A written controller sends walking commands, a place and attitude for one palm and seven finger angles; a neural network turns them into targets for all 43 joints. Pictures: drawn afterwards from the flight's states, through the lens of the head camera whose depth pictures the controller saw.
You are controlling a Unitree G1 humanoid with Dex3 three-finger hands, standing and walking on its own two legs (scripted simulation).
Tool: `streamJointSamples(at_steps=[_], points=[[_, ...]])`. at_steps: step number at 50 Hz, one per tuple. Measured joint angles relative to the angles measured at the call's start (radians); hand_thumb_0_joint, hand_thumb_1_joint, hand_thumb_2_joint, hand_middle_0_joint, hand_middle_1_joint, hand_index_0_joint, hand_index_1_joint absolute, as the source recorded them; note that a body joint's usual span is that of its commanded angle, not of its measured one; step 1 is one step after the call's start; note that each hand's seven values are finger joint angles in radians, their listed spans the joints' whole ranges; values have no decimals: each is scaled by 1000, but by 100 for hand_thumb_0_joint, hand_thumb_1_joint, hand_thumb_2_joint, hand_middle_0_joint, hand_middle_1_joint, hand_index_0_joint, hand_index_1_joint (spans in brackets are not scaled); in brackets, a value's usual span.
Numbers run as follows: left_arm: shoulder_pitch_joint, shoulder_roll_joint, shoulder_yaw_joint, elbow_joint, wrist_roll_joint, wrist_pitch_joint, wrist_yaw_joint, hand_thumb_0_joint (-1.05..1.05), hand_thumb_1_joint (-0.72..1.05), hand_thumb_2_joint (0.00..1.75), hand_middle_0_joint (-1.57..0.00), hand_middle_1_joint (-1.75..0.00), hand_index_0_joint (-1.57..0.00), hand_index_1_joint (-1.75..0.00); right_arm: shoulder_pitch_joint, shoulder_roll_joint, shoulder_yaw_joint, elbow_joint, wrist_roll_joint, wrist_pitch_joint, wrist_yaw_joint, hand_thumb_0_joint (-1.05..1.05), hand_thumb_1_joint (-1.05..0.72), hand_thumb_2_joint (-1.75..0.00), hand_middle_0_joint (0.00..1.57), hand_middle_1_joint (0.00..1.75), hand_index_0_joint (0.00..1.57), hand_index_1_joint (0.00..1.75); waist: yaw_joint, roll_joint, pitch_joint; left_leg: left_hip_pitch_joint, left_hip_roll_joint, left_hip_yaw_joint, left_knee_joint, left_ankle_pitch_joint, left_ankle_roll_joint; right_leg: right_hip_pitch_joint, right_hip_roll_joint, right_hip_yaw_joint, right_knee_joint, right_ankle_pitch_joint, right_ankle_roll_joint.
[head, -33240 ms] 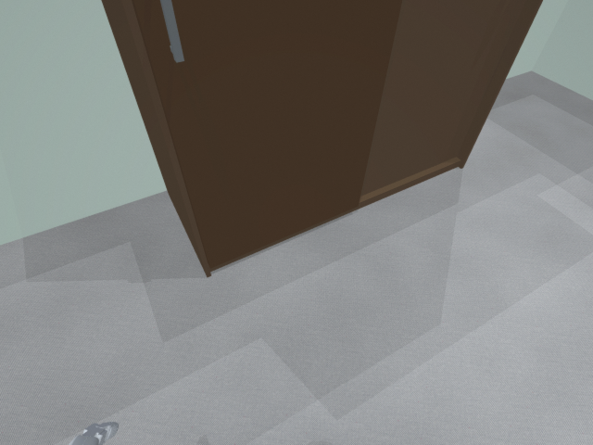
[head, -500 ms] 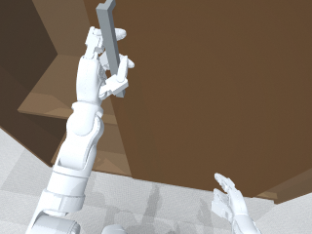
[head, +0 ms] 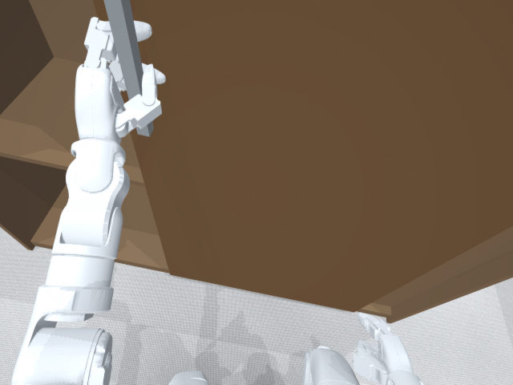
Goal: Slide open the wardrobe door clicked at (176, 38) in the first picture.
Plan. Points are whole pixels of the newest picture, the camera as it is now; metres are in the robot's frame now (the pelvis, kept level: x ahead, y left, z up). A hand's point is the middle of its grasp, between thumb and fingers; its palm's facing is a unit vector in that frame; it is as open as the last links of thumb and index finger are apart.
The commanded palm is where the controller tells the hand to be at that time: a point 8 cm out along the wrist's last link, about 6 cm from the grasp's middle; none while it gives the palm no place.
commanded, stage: stop walking and hold the door there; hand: left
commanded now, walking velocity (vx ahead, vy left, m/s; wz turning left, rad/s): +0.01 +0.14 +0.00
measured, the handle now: (138, 65) +0.43 +0.25 +0.20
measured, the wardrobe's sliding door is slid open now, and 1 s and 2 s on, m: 0.54 0.54 0.54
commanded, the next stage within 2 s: none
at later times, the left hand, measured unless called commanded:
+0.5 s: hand (151, 96) +0.40 +0.23 +0.19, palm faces +0.46 -0.86 -0.23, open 6.1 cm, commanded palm +0.35 +0.27 +0.15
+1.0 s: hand (151, 99) +0.39 +0.22 +0.19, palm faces +0.35 -0.92 -0.20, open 5.8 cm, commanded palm +0.36 +0.26 +0.15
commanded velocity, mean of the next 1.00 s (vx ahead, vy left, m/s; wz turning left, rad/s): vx -0.01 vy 0.10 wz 0.00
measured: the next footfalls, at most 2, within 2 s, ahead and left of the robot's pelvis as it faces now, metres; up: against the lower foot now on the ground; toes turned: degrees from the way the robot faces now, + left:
right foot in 0.20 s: +0.09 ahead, -0.21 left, +0.00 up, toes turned -9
left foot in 0.56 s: +0.05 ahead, +0.08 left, +0.00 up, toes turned +0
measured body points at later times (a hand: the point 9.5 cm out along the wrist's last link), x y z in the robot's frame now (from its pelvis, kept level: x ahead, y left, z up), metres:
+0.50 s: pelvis -0.01 -0.06 -0.01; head +0.00 -0.06 +0.44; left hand +0.37 +0.27 +0.20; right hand +0.10 -0.37 -0.10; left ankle +0.01 +0.07 -0.72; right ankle +0.05 -0.20 -0.75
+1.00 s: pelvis -0.06 -0.01 -0.02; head -0.05 +0.00 +0.43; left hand +0.37 +0.27 +0.20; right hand +0.01 -0.27 -0.13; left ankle +0.01 +0.08 -0.75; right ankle -0.04 -0.15 -0.75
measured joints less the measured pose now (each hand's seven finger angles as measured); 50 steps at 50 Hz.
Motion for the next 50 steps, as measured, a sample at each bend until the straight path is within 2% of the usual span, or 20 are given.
streamJointSamples(at_steps=[2,6,8,10,12,14,16,17,20,25,28,29,31,33,35,38,39,42,47,50], points=[[21,58,22,26,2,0,-16,-2,74,86,-44,-143,-18,-126,3,17,5,-15,1,-3,-10,1,-90,-89,20,30,20,30,-4,13,-17,16,34,7,-27,13,-19,22,-13,-26,-95,10,11],[50,112,84,79,-16,18,-13,-3,73,86,-47,-143,-24,-132,25,9,21,-41,9,-41,-25,1,-90,-89,21,30,20,30,-8,36,-36,46,59,24,-51,25,-56,133,-2,-85,-386,29,14],[59,142,126,124,-21,27,-8,-4,72,86,-47,-142,-24,-132,36,-7,32,-51,14,-56,-31,1,-90,-89,21,30,20,30,-18,37,-46,45,52,28,-18,8,-75,216,14,-113,-565,86,10],[60,195,168,180,-15,38,-6,-7,69,86,-47,-142,-24,-132,48,-21,43,-59,19,-64,-37,1,-90,-89,21,30,20,30,-39,-4,-69,17,9,37,65,-38,-78,302,-6,-111,-720,200,-10],[86,199,241,229,-2,26,6,-9,68,85,-46,-141,-23,-132,13,-78,35,-34,18,-58,-52,1,-90,-89,21,30,20,30,-67,50,-65,-55,-27,-40,230,-176,-44,283,-4,-110,-672,96,-32],[111,196,292,268,0,18,7,-11,66,83,-46,-141,-25,-133,-12,-132,7,-5,19,-52,-70,1,-90,-89,21,30,20,30,-85,91,-50,-126,-105,-94,400,-250,-30,270,-11,-92,-658,94,-29],[113,195,310,296,-2,24,6,-11,66,81,-46,-140,-28,-134,-12,-169,-18,24,22,-51,-80,1,-90,-89,20,30,20,30,-91,85,-37,-180,-183,-105,520,-256,-32,272,-35,-68,-674,121,-21],[110,196,317,312,2,18,4,-11,66,81,-46,-140,-29,-135,-6,-181,-25,37,23,-51,-83,1,-90,-89,20,30,20,30,-96,73,-36,-198,-207,-101,548,-242,-34,275,-46,-62,-684,129,-21],[109,209,331,351,15,-12,-3,-11,65,81,-46,-140,-31,-135,24,-196,-33,62,22,-42,-87,1,-90,-89,20,29,20,30,-117,23,-51,-206,-239,-86,509,-199,-32,282,-71,-47,-713,148,-20],[100,211,321,360,28,-36,-2,-9,65,83,-46,-140,-32,-135,98,-201,-41,73,15,-48,-91,1,-90,-89,20,29,19,30,-134,-39,-106,-103,-227,-87,241,-143,-11,270,-70,-28,-732,172,-12],[89,200,297,345,42,-53,4,-9,65,84,-46,-141,-32,-135,136,-214,-51,66,12,-57,-94,1,-90,-89,20,29,20,30,-153,-25,-135,-4,-193,-85,15,9,0,249,-42,-41,-704,167,2],[85,207,286,342,47,-57,6,-10,65,83,-46,-142,-32,-134,137,-203,-55,68,14,-57,-97,1,-90,-89,20,29,19,30,-155,-36,-132,-7,-194,-78,24,29,7,242,-43,-34,-686,153,-2],[86,217,270,348,46,-64,9,-9,66,82,-45,-143,-31,-132,152,-175,-53,60,20,-54,-98,1,-90,-89,20,29,19,30,-144,-47,-135,-12,-185,-56,47,3,17,225,-23,-19,-627,33,-17],[90,214,262,362,44,-71,10,-9,67,81,-45,-143,-31,-132,177,-147,-40,48,18,-58,-96,1,-90,-89,20,29,19,30,-144,-33,-152,-21,-168,-51,44,-8,22,220,7,-33,-563,-26,-24],[85,211,254,372,41,-66,10,-9,67,80,-45,-143,-31,-133,199,-123,-23,41,17,-66,-95,1,-90,-89,20,29,19,30,-143,-17,-161,-36,-158,-54,42,-1,23,252,26,-55,-573,-5,-25],[64,224,251,386,37,-56,11,-9,68,79,-45,-142,-30,-135,208,-90,8,43,16,-72,-88,1,-90,-89,20,29,20,30,-125,-21,-165,-69,-163,-31,67,-3,22,332,27,-59,-702,82,-32],[59,223,258,393,35,-59,17,-9,68,79,-45,-141,-29,-135,195,-87,14,51,14,-70,-87,1,-90,-89,20,30,20,30,-122,-6,-154,-78,-154,-26,78,-7,22,330,35,-55,-712,84,-37],[36,220,262,424,35,-53,21,-10,70,79,-45,-141,-28,-136,171,-81,23,60,13,-62,-88,1,-90,-89,20,30,20,30,-134,26,-127,-87,-154,-24,68,14,31,318,35,-54,-714,89,-34],[-14,219,245,482,27,-34,17,-8,72,78,-45,-140,-30,-137,162,-82,30,67,15,-54,-103,1,-90,-89,21,30,20,30,-135,19,-126,-82,-173,-3,36,46,46,304,18,-35,-716,111,-19],[-44,219,231,527,26,-36,19,-7,73,78,-45,-140,-29,-137,167,-88,32,66,14,-55,-110,1,-90,-89,21,30,20,30,-134,8,-136,-80,-177,5,22,58,54,293,15,-28,-707,98,-23]])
